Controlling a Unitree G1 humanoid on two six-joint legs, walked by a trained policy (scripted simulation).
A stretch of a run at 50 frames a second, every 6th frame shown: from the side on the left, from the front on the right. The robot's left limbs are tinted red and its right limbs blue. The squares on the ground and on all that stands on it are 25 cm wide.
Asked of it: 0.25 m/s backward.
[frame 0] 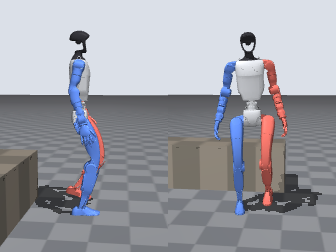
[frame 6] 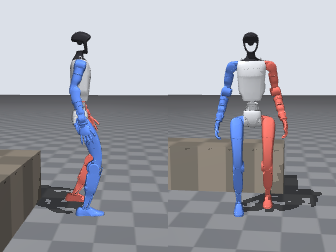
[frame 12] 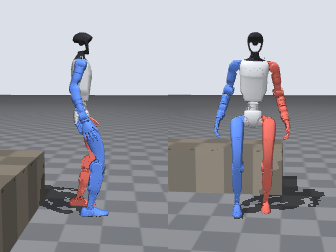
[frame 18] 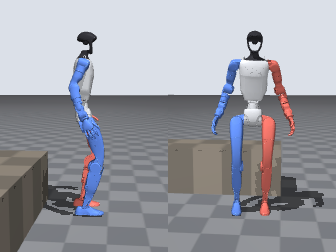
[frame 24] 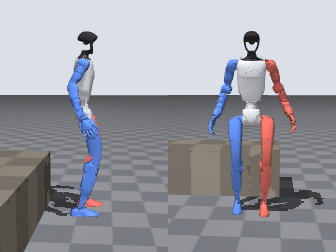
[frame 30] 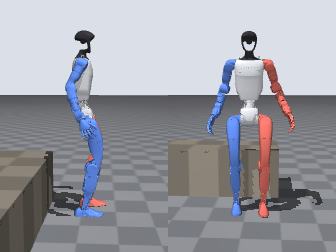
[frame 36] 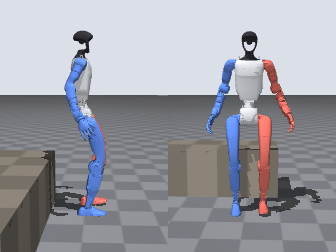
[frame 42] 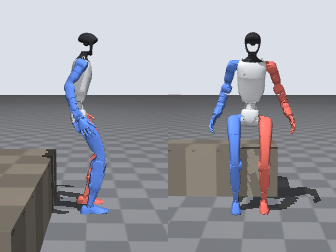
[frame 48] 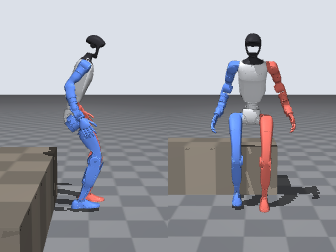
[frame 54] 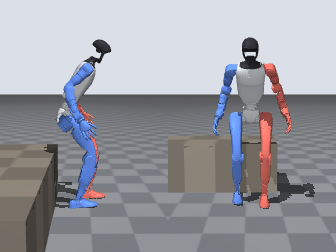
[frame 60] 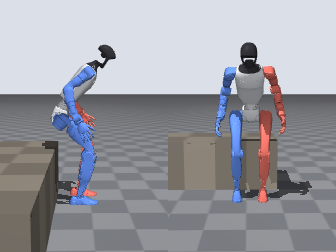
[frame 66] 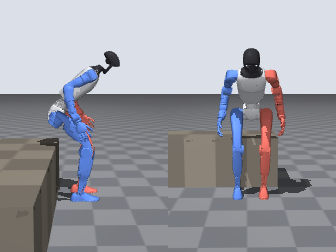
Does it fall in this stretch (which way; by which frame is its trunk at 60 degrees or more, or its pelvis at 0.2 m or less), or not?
no
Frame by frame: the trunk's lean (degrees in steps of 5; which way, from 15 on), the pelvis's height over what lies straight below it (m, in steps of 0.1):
0: 5, 0.8
6: 0, 0.8
12: 5, 0.8
18: 5, 0.8
24: 5, 0.8
30: 5, 0.8
36: 5, 0.8
42: 10, 0.8
48: 20 forward, 0.7
54: 30 forward, 0.7
60: 40 forward, 0.7
66: 50 forward, 0.7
